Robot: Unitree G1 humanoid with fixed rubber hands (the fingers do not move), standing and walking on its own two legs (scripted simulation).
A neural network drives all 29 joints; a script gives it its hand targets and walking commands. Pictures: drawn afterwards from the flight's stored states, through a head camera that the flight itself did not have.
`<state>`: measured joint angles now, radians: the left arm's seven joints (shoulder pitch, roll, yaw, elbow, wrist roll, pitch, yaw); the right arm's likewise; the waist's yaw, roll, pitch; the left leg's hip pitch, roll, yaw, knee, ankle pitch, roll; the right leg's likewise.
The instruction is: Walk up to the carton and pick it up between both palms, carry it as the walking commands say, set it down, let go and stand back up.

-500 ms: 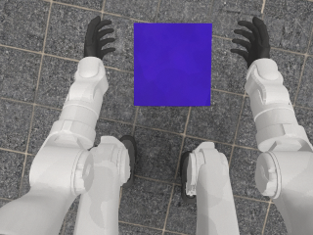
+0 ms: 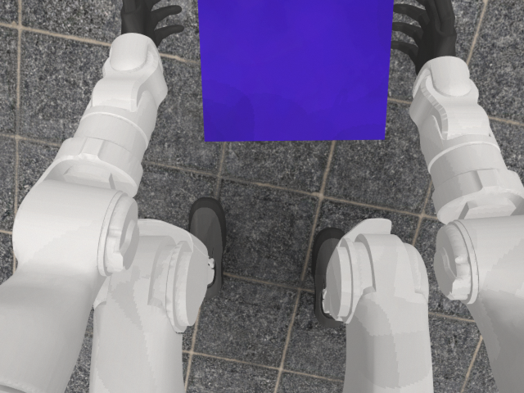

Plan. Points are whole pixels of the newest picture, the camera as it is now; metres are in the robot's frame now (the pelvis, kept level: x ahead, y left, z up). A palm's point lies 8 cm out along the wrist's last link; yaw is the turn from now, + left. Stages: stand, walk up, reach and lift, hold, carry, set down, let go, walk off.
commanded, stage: reach and lift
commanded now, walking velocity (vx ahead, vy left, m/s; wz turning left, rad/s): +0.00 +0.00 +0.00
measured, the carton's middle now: (289, 63) +0.51 -0.02 -0.25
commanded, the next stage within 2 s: none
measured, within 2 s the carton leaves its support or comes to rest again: leaves its support in 1.16 s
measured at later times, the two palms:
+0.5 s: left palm (150, 34) +0.53 +0.15 -0.17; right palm (420, 51) +0.51 -0.17 -0.18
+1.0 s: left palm (171, 32) +0.53 +0.13 -0.18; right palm (412, 50) +0.52 -0.16 -0.19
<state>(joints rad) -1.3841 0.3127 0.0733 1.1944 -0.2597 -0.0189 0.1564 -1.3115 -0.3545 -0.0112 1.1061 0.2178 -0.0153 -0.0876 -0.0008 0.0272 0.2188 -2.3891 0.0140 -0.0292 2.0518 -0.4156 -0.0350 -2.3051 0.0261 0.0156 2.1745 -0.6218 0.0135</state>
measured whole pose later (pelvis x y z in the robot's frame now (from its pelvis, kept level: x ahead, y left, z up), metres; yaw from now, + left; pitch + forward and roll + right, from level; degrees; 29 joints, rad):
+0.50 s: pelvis +0.00 +0.00 +0.00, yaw -1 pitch +43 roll +0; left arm -1.39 0.28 0.08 1.23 -0.26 -0.06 0.16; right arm -1.32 -0.31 0.01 1.10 0.22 -0.01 -0.10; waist 0.00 0.02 0.21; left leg -2.38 0.02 -0.04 2.06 -0.42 -0.04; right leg -2.29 0.04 0.01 2.17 -0.62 0.01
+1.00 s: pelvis +0.00 +0.01 +0.00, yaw -2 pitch +41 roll +0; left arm -1.45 0.24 0.12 1.25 -0.21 -0.06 0.22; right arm -1.40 -0.28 -0.01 1.18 0.19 -0.02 -0.13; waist 0.00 0.01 0.26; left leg -2.36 -0.01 -0.05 2.07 -0.43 -0.05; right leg -2.29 0.07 0.03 2.17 -0.60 0.04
